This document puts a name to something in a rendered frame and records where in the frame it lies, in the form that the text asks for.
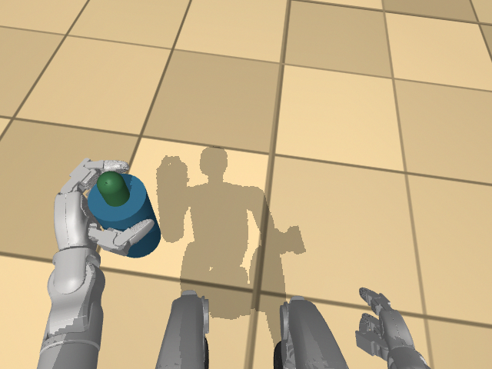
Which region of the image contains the left robot hand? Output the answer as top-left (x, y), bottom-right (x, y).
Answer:
top-left (54, 158), bottom-right (155, 256)

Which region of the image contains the right robot hand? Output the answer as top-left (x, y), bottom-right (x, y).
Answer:
top-left (355, 288), bottom-right (415, 361)

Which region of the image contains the bottle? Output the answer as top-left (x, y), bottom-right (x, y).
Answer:
top-left (88, 171), bottom-right (161, 258)

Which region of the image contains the right robot arm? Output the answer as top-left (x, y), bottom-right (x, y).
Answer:
top-left (387, 347), bottom-right (431, 369)

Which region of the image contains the left robot arm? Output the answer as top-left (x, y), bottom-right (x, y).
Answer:
top-left (37, 246), bottom-right (105, 369)

